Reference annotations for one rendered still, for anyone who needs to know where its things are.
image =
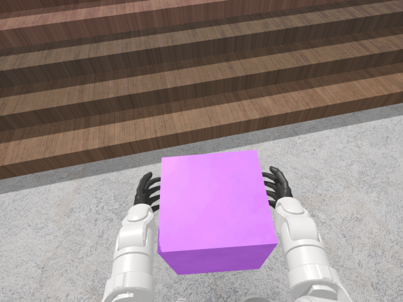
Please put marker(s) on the robot left hand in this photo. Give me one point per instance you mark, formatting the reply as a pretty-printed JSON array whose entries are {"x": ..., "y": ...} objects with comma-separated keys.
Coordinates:
[{"x": 143, "y": 191}]

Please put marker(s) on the robot left forearm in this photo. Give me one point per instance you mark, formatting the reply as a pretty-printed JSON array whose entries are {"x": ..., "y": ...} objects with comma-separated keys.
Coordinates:
[{"x": 131, "y": 277}]

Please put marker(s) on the carton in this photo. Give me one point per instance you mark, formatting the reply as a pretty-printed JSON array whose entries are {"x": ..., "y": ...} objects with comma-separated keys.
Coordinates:
[{"x": 214, "y": 214}]

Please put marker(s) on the robot right forearm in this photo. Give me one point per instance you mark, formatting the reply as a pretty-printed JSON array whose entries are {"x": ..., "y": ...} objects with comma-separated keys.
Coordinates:
[{"x": 310, "y": 272}]

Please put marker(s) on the robot right hand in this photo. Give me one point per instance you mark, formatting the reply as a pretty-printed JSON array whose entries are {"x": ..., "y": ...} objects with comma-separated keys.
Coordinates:
[{"x": 280, "y": 186}]

